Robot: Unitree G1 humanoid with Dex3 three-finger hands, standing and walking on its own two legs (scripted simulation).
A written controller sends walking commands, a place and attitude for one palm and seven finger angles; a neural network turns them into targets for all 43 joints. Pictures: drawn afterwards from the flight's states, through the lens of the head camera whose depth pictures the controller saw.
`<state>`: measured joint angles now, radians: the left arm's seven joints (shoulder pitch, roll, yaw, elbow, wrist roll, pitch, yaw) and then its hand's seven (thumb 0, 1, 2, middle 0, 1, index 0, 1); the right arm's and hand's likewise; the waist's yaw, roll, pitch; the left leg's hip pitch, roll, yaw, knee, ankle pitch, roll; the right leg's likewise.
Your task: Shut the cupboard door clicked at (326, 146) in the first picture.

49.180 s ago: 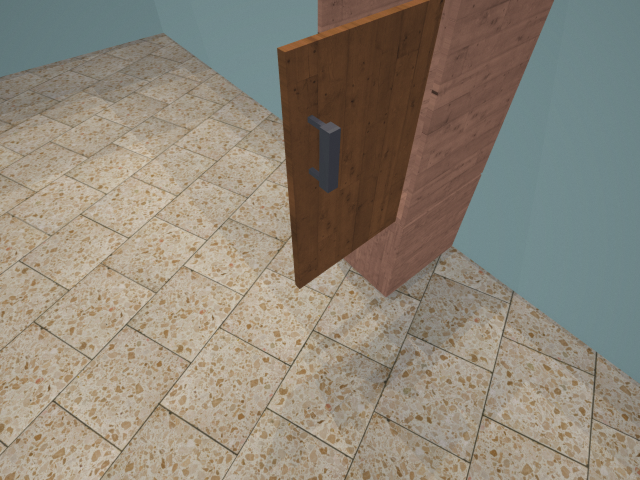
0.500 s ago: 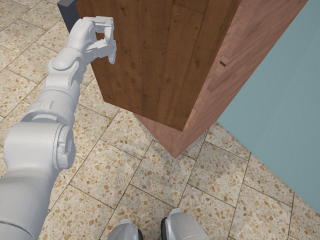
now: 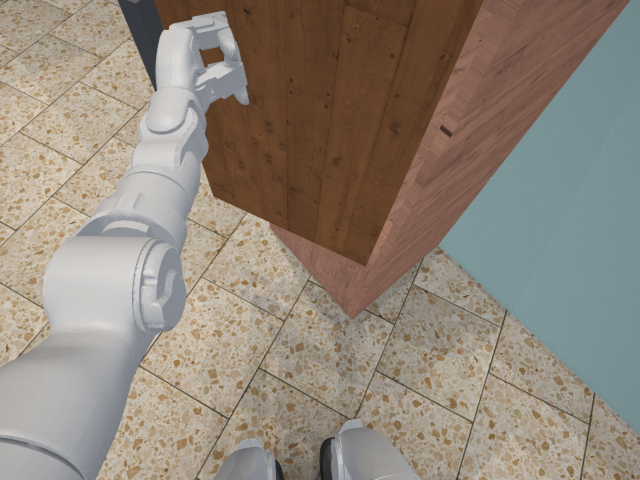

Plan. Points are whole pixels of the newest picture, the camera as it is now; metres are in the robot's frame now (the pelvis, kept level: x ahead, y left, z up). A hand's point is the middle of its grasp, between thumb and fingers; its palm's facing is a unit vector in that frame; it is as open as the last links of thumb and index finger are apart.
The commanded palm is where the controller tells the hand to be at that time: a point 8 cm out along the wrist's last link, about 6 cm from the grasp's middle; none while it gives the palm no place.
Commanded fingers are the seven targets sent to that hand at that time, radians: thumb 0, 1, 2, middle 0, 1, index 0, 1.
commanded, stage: pull the fist back off the door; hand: left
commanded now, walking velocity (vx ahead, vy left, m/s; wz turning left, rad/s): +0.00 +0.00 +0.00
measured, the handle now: (164, 37) +0.62 +0.12 +0.13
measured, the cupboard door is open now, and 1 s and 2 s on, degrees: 24 24 24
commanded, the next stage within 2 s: draw the hand back to the body in 0.74 s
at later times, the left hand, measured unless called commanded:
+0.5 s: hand (256, 109) +0.50 +0.02 +0.12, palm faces +0.01 -1.00 -0.03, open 3.1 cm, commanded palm +0.47 +0.06 +0.13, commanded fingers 0.00 0.90 0.90 -1.30 -1.50 -1.30 -1.50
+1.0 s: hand (246, 135) +0.45 +0.03 +0.14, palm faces +0.00 -1.00 -0.02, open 3.1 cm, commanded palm +0.40 +0.09 +0.14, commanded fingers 0.00 0.90 0.90 -1.30 -1.50 -1.30 -1.50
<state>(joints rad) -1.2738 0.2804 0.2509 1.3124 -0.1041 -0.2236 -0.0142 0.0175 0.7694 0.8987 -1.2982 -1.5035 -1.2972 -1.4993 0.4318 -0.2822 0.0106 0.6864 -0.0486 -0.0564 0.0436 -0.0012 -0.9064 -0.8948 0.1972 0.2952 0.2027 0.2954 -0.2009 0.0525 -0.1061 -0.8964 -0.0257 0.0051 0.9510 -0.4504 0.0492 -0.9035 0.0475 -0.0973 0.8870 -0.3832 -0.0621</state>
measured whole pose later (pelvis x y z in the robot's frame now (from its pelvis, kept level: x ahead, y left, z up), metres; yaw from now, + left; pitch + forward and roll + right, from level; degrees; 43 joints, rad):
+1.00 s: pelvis +0.00 -0.01 +0.03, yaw -2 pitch +12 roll +1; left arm -0.77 0.07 0.11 0.96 -0.06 -0.36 0.17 0.01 0.90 0.90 -1.30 -1.50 -1.30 -1.50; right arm 0.32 -0.24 0.01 0.64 -0.01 -0.01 0.05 0.00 -0.91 -0.90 0.20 0.30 0.20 0.30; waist -0.09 0.04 -0.11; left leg -0.57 -0.03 0.05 0.75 -0.39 0.04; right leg -0.62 0.05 -0.04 0.76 -0.34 -0.07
